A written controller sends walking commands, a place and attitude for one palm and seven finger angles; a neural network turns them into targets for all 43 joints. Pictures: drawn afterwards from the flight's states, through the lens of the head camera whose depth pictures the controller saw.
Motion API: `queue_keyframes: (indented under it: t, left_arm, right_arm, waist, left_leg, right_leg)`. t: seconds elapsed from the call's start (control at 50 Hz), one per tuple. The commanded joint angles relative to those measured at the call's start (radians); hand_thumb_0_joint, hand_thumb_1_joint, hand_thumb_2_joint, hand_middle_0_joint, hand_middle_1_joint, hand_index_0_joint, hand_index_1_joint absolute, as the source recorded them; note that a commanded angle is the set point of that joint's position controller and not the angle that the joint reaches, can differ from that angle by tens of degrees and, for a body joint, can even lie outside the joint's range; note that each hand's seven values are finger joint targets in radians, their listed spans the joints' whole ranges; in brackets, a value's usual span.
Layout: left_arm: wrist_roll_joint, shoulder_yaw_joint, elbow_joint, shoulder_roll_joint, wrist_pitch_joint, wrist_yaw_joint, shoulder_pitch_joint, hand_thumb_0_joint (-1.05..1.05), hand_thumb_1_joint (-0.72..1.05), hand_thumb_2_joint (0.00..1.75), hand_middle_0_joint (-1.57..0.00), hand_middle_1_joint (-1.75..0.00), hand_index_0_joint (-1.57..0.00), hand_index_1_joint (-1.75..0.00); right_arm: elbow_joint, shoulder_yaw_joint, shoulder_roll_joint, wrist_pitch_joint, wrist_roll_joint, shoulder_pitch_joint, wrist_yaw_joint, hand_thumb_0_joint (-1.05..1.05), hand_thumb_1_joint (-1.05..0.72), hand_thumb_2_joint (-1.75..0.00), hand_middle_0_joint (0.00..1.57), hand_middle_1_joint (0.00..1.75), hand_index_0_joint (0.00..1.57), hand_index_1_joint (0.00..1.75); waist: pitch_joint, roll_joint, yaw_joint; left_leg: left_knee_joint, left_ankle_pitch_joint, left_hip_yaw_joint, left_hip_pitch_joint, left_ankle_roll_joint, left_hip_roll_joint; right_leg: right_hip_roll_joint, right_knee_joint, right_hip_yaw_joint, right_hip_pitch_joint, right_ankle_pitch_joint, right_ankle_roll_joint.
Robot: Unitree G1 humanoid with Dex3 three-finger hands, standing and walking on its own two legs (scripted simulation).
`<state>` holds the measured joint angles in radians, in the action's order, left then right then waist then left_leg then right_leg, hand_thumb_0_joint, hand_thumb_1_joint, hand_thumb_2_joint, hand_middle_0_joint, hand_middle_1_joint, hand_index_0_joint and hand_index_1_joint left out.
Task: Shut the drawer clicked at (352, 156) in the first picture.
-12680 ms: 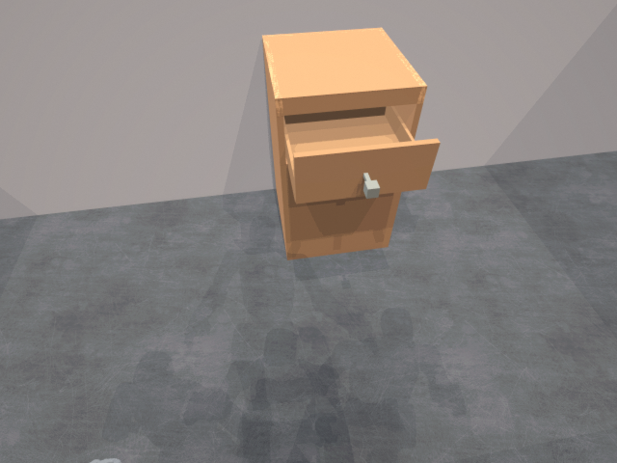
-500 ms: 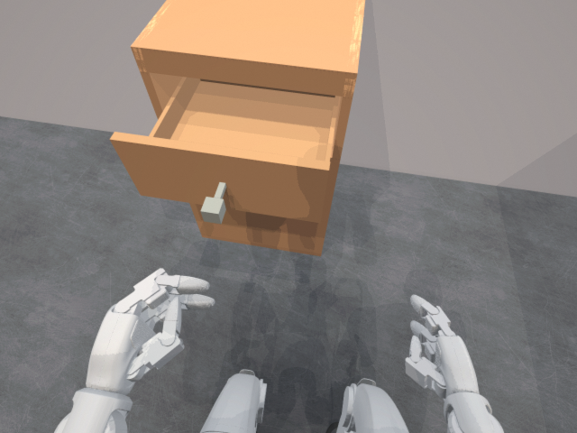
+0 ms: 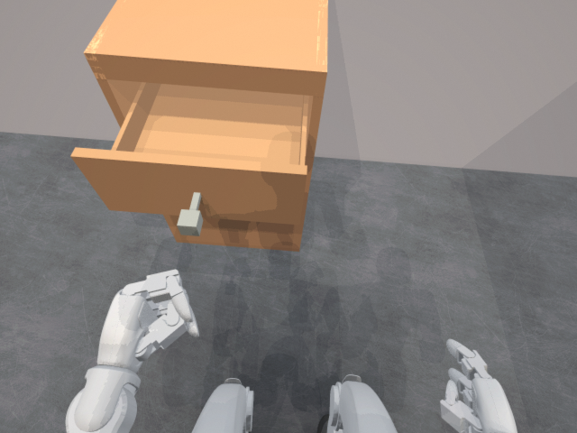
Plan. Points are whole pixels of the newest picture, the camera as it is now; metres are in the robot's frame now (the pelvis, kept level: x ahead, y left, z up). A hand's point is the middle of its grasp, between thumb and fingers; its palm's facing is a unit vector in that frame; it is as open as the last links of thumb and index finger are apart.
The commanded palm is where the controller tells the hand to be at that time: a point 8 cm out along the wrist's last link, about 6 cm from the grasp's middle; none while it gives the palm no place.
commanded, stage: raise the hand and make a fist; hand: left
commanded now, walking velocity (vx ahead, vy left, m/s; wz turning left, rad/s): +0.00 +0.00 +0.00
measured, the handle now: (192, 213) +0.47 +0.19 -0.07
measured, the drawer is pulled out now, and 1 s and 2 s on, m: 0.19 0.19 0.19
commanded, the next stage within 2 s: bring the fist close to the handle in 0.76 s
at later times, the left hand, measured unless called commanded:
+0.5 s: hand (180, 298) +0.28 +0.15 +0.03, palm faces -0.08 -1.00 -0.03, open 3.3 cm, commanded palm +0.26 +0.21 +0.03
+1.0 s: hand (186, 305) +0.27 +0.15 +0.02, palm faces -0.07 -1.00 -0.05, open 3.3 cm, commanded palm +0.27 +0.20 +0.02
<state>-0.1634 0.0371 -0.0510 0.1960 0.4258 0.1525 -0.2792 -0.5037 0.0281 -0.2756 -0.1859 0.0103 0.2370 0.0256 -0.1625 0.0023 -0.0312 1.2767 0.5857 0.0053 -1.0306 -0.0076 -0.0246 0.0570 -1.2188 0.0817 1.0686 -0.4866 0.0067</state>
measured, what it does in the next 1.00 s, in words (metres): stands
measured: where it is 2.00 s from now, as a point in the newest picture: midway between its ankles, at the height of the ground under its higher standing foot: outside the picture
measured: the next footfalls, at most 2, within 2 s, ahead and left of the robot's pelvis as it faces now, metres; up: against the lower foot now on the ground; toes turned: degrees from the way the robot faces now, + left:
none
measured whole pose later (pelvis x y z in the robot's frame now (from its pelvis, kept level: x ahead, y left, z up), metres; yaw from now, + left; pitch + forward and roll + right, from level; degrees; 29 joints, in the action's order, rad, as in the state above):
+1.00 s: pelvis +0.00 -0.01 -0.01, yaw +1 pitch +21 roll -1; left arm -0.17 0.08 -0.16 0.20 0.44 0.20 -0.16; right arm -0.50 -0.01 -0.24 -0.13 0.01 0.20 0.02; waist -0.18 0.01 -0.01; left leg 1.30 0.60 0.02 -1.06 0.01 -0.03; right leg 0.05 -1.26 0.10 1.10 -0.51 0.02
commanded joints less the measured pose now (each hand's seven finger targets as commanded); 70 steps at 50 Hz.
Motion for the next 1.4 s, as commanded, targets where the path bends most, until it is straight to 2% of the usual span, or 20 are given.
queue_keyframes:
  t: [0.0,0.26,0.28,0.3,0.36,0.4,0.42,0.48,0.62,0.72,0.74,0.76,0.8,0.9,0.98,1.02,1.12,1.22,1.26,1.38]
  left_arm:
    - [-0.008,0.049,0.226,0.084,0.088,-0.015,0.112,0.0,0.9,0.9,-1.36,-1.56,-1.36,-1.56]
    - [-0.029,0.08,0.177,0.083,0.023,0.042,0.17,0.0,0.9,0.9,-1.4,-1.6,-1.4,-1.6]
    - [-0.032,0.073,0.178,0.077,0.022,0.044,0.194,0.0,0.9,0.9,-1.4,-1.6,-1.4,-1.6]
    - [-0.034,0.094,0.165,0.098,0.021,0.047,0.193,0.0,0.9,0.9,-1.4,-1.6,-1.4,-1.6]
    - [-0.034,0.076,0.187,0.08,0.024,0.057,0.161,0.0,0.9,0.9,-1.4,-1.6,-1.4,-1.6]
    - [-0.039,0.076,0.173,0.081,0.014,0.057,0.12,0.0,0.9,0.9,-1.4,-1.6,-1.4,-1.6]
    - [-0.038,0.09,0.165,0.093,0.014,0.056,0.12,0.0,0.9,0.9,-1.4,-1.6,-1.4,-1.6]
    - [-0.037,0.082,0.199,0.082,0.028,0.043,0.112,0.0,0.9,0.9,-1.4,-1.6,-1.4,-1.6]
    - [-0.023,0.082,0.214,0.094,0.069,0.012,0.106,0.0,0.9,0.9,-1.4,-1.6,-1.4,-1.6]
    - [-0.026,0.08,0.192,0.099,0.072,0.02,0.123,0.0,0.9,0.9,-1.4,-1.6,-1.4,-1.6]
    - [-0.027,0.11,0.182,0.119,0.074,0.018,0.114,0.0,0.9,0.9,-1.4,-1.6,-1.4,-1.6]
    - [-0.029,0.086,0.189,0.095,0.075,0.024,0.114,0.0,0.9,0.9,-1.4,-1.6,-1.4,-1.6]
    - [-0.038,0.083,0.195,0.099,0.072,0.029,0.113,0.0,0.9,0.9,-1.4,-1.6,-1.4,-1.6]
    - [-0.028,0.082,0.091,0.097,0.072,0.039,0.229,0.0,0.9,0.9,-1.4,-1.6,-1.4,-1.6]
    - [-0.025,0.093,0.03,0.102,0.085,0.045,0.328,0.0,0.9,0.9,-1.4,-1.6,-1.4,-1.6]
    - [-0.022,0.109,0.024,0.117,0.09,0.05,0.347,0.0,0.9,0.9,-1.4,-1.6,-1.4,-1.6]
    - [-0.025,0.12,-0.014,0.117,0.09,0.047,0.386,0.0,0.9,0.9,-1.4,-1.6,-1.4,-1.6]
    - [-0.021,0.124,-0.076,0.118,0.086,0.048,0.432,0.0,0.9,0.9,-1.4,-1.6,-1.4,-1.6]
    - [-0.02,0.131,-0.07,0.123,0.096,0.048,0.457,0.0,0.9,0.9,-1.4,-1.6,-1.4,-1.6]
    - [-0.017,0.148,-0.117,0.141,0.122,0.04,0.547,0.0,0.9,0.9,-1.4,-1.6,-1.4,-1.6]
  right_arm:
    - [0.149,0.027,-0.103,-0.042,-0.009,-0.027,0.0,0.0,-0.9,-0.9,0.2,0.3,0.2,0.3]
    - [0.157,0.017,-0.092,0.004,-0.004,-0.038,0.003,0.0,-0.9,-0.9,0.2,0.3,0.2,0.3]
    - [0.152,0.017,-0.091,0.004,-0.003,-0.04,0.004,0.0,-0.9,-0.9,0.2,0.3,0.2,0.3]
    - [0.148,0.017,-0.093,0.006,-0.004,-0.033,0.005,0.0,-0.9,-0.9,0.2,0.3,0.2,0.3]
    - [0.152,0.019,-0.089,0.008,0.0,-0.04,-0.001,0.0,-0.9,-0.9,0.2,0.3,0.2,0.3]
    - [0.157,0.02,-0.092,0.011,0.0,-0.037,-0.002,0.0,-0.9,-0.9,0.2,0.3,0.2,0.3]
    - [0.156,0.02,-0.093,0.014,0.002,-0.035,-0.002,0.0,-0.9,-0.9,0.2,0.3,0.2,0.3]
    - [0.16,0.023,-0.091,0.012,0.002,-0.042,-0.003,0.0,-0.9,-0.9,0.2,0.3,0.2,0.3]
    - [0.158,0.027,-0.094,0.011,-0.003,-0.037,-0.003,0.0,-0.9,-0.9,0.2,0.3,0.2,0.3]
    - [0.156,0.022,-0.096,0.017,0.001,-0.046,-0.001,0.0,-0.9,-0.9,0.2,0.3,0.2,0.3]
    - [0.153,0.026,-0.097,0.017,0.002,-0.041,0.0,0.0,-0.9,-0.9,0.2,0.3,0.2,0.3]
    - [0.159,0.023,-0.095,0.015,0.002,-0.05,0.0,0.0,-0.9,-0.9,0.2,0.3,0.2,0.3]
    - [0.163,0.022,-0.095,0.014,0.001,-0.044,0.001,0.0,-0.9,-0.9,0.2,0.3,0.2,0.3]
    - [0.134,0.017,-0.101,0.012,0.0,-0.041,0.007,0.0,-0.9,-0.9,0.2,0.3,0.2,0.3]
    - [0.125,0.017,-0.103,0.01,-0.002,-0.047,0.006,0.0,-0.9,-0.9,0.2,0.3,0.2,0.3]
    - [0.124,0.018,-0.103,0.011,-0.005,-0.046,0.005,0.0,-0.9,-0.9,0.2,0.3,0.2,0.3]
    - [0.114,0.02,-0.104,0.022,-0.009,-0.045,-0.002,0.0,-0.9,-0.9,0.2,0.3,0.2,0.3]
    - [0.105,0.021,-0.111,0.039,-0.008,-0.039,-0.01,0.0,-0.9,-0.9,0.2,0.3,0.2,0.3]
    - [0.099,0.025,-0.111,0.042,-0.009,-0.039,-0.011,0.0,-0.9,-0.9,0.2,0.3,0.2,0.3]
    - [0.079,0.026,-0.117,0.052,-0.013,-0.035,-0.013,0.0,-0.9,-0.9,0.2,0.3,0.2,0.3]
  waist:
    - [-0.27,0.052,0.005]
    - [-0.329,0.018,0.01]
    - [-0.33,0.013,0.001]
    - [-0.325,-0.003,0.003]
    - [-0.346,0.048,0.015]
    - [-0.33,0.022,0.012]
    - [-0.32,0.0,0.01]
    - [-0.314,0.032,0.016]
    - [-0.309,0.019,0.008]
    - [-0.279,0.018,-0.002]
    - [-0.288,0.008,0.007]
    - [-0.284,0.039,0.007]
    - [-0.293,0.029,0.005]
    - [-0.237,-0.002,-0.019]
    - [-0.281,-0.003,-0.015]
    - [-0.318,0.023,0.0]
    - [-0.377,0.009,-0.001]
    - [-0.362,-0.015,-0.013]
    - [-0.389,0.016,-0.007]
    - [-0.402,0.013,-0.019]
  left_leg:
    - [-0.204,-0.276,0.036,0.155,-0.007,0.032]
    - [-0.177,-0.355,0.031,0.164,-0.005,0.032]
    - [-0.171,-0.355,0.029,0.161,-0.007,0.033]
    - [-0.169,-0.363,0.032,0.151,-0.008,0.032]
    - [-0.179,-0.385,0.028,0.179,-0.004,0.032]
    - [-0.179,-0.389,0.029,0.169,-0.006,0.031]
    - [-0.18,-0.368,0.026,0.154,-0.007,0.031]
    - [-0.19,-0.359,0.027,0.162,-0.003,0.031]
    - [-0.181,-0.318,0.022,0.138,-0.007,0.032]
    - [-0.18,-0.261,0.017,0.105,-0.01,0.036]
    - [-0.181,-0.257,0.017,0.106,-0.009,0.034]
    - [-0.185,-0.246,0.015,0.111,-0.009,0.037]
    - [-0.182,-0.258,0.018,0.115,-0.012,0.037]
    - [-0.154,-0.198,0.023,0.058,-0.013,0.036]
    - [-0.126,-0.174,0.015,0.027,-0.014,0.042]
    - [-0.119,-0.206,0.014,0.034,-0.014,0.042]
    - [-0.092,-0.241,0.011,0.014,-0.016,0.041]
    - [-0.069,-0.225,0.013,-0.032,-0.016,0.04]
    - [-0.061,-0.224,0.01,-0.033,-0.014,0.041]
    - [-0.028,-0.196,0.013,-0.072,-0.015,0.04]
  right_leg:
    - [-0.047,0.134,-0.012,-0.221,0.136,0.028]
    - [-0.046,0.126,-0.019,-0.279,0.249,0.02]
    - [-0.045,0.128,-0.021,-0.278,0.256,0.018]
    - [-0.048,0.124,-0.02,-0.287,0.263,0.021]
    - [-0.043,0.124,-0.021,-0.289,0.275,0.022]
    - [-0.046,0.127,-0.019,-0.293,0.279,0.022]
    - [-0.046,0.133,-0.021,-0.297,0.269,0.019]
    - [-0.043,0.131,-0.018,-0.285,0.249,0.022]
    - [-0.044,0.132,-0.027,-0.273,0.211,0.022]
    - [-0.044,0.147,-0.039,-0.268,0.162,0.02]
    - [-0.043,0.148,-0.04,-0.272,0.154,0.02]
    - [-0.042,0.153,-0.042,-0.267,0.14,0.021]
    - [-0.045,0.153,-0.04,-0.276,0.15,0.022]
    - [-0.046,0.147,-0.046,-0.215,0.085,0.02]
    - [-0.04,0.133,-0.062,-0.206,0.06,0.017]
    - [-0.041,0.11,-0.062,-0.213,0.097,0.022]
    - [-0.04,0.077,-0.065,-0.22,0.149,0.018]
    - [-0.043,0.057,-0.066,-0.186,0.14,0.017]
    - [-0.04,0.045,-0.069,-0.177,0.138,0.019]
    - [-0.04,0.02,-0.072,-0.127,0.105,0.018]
